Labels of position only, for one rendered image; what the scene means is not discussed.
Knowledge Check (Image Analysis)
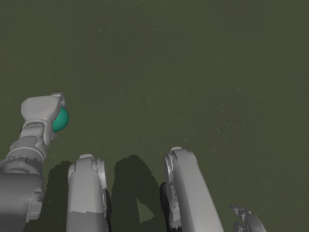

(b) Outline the left robot arm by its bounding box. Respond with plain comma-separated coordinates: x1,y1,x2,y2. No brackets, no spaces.
0,118,53,232

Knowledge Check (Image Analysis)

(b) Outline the ball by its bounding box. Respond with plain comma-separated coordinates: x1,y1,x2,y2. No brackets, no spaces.
52,107,69,132

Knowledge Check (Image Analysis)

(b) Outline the right robot foot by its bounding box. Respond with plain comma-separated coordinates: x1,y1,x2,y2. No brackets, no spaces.
160,182,182,232

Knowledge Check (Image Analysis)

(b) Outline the left robot hand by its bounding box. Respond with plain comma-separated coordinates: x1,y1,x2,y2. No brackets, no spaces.
21,92,66,140

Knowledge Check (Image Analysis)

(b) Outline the right robot hand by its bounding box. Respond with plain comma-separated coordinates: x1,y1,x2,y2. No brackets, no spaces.
229,204,266,232

